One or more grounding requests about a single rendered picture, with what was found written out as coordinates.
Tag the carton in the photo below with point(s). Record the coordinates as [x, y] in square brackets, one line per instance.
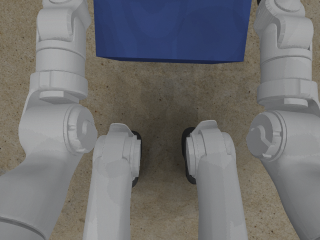
[172, 31]

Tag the robot left thigh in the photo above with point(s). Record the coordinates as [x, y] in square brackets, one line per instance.
[108, 207]

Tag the robot right forearm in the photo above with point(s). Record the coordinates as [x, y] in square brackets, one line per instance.
[286, 55]

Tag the robot thigh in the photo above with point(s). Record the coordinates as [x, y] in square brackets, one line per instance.
[108, 207]
[220, 207]

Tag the right robot upper arm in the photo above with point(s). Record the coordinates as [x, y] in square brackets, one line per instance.
[288, 145]

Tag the robot right thigh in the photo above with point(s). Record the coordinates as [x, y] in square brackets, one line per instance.
[220, 207]

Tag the left robot upper arm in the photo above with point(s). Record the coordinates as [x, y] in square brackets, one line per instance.
[54, 138]

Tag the robot left forearm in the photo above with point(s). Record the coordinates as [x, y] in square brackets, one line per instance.
[59, 76]

